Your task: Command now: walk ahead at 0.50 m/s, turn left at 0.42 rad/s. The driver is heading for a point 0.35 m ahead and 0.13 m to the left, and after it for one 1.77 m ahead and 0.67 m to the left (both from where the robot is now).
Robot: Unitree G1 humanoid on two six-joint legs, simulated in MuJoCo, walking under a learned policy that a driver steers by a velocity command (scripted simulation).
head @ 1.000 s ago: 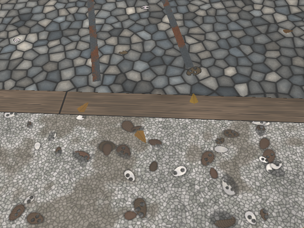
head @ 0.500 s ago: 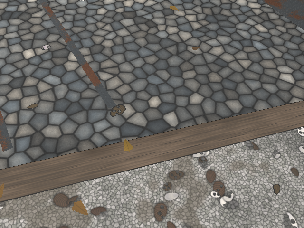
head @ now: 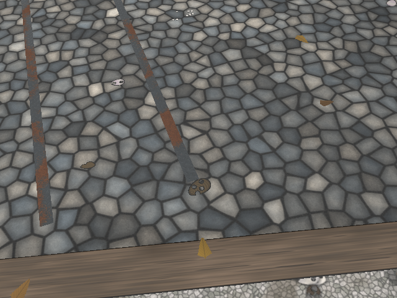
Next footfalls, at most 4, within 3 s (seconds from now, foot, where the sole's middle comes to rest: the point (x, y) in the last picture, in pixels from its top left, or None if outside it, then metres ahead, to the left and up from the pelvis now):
0.18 left None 0.25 0.10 -0.78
0.70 right None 0.46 0.00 -0.78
1.12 left None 0.27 0.14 -0.78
1.44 right None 0.37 -0.04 -0.78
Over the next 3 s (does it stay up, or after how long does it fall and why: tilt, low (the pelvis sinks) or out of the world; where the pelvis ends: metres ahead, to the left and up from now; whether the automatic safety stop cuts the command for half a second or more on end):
stays up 0.44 0.17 -0.01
